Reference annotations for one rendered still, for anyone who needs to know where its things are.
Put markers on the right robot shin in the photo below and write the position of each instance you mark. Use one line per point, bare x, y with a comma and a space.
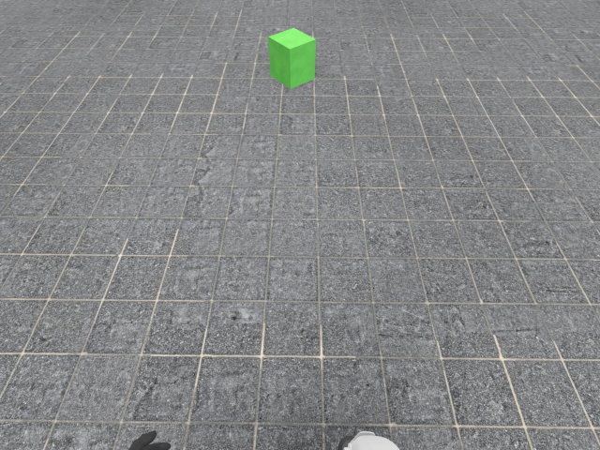
363, 433

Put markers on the robot left hand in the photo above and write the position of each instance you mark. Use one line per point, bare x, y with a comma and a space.
143, 443

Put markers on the carton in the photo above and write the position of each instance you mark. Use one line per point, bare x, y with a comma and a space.
292, 57

